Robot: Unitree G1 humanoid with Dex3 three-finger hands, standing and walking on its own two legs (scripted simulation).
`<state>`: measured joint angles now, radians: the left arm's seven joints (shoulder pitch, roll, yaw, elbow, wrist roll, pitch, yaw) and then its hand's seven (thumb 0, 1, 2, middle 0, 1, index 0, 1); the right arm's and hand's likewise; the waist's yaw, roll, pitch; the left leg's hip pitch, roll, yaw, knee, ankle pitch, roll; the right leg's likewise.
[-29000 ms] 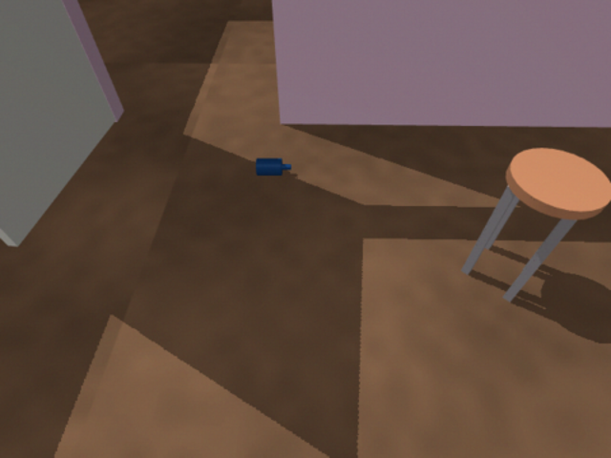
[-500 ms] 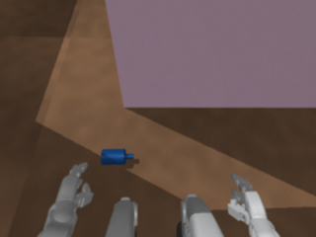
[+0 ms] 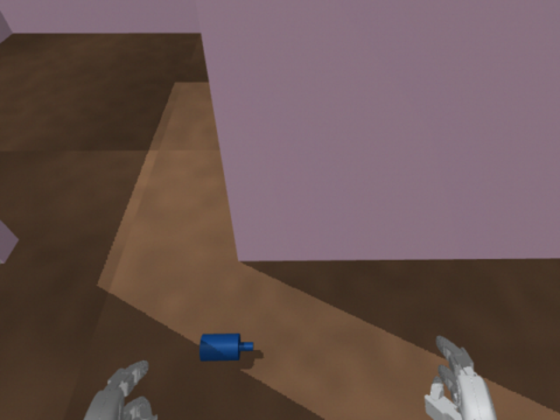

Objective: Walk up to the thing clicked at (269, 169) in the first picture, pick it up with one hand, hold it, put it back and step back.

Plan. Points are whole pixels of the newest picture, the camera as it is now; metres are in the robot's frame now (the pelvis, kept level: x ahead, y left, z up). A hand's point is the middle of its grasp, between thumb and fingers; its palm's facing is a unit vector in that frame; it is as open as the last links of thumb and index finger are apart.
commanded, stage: home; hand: left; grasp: from above
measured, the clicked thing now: (227, 346) +0.49 +0.18 -0.68
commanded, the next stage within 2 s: stand in 1.90 s
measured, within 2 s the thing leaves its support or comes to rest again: neither
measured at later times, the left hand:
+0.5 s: hand out of the picture +0.16 +0.17 -0.05, palm faces +0.05 -0.98 -0.20, open 7.4 cm
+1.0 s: hand out of the picture +0.16 +0.17 -0.05, palm faces +0.04 -0.98 -0.19, open 7.4 cm
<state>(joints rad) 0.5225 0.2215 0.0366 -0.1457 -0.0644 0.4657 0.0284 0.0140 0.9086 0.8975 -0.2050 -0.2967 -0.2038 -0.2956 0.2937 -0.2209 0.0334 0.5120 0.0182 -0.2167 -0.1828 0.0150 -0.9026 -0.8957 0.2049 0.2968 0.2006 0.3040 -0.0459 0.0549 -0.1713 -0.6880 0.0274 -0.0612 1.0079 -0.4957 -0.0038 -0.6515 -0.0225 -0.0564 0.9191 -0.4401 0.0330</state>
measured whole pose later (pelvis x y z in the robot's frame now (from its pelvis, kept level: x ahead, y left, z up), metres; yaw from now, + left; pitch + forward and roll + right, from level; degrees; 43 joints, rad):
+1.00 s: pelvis +0.00 -0.01 +0.00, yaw +0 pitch +9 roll -3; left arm 0.49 0.22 0.03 -0.12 -0.05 0.47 0.02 0.02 0.91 0.90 -0.20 -0.30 -0.20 -0.29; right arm 0.28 -0.22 0.03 0.55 0.01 -0.26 -0.19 0.02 -0.90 -0.90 0.21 0.30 0.20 0.30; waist -0.04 0.05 -0.15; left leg -0.68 0.03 -0.06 1.01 -0.50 -0.01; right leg -0.65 -0.02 -0.06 0.94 -0.45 0.02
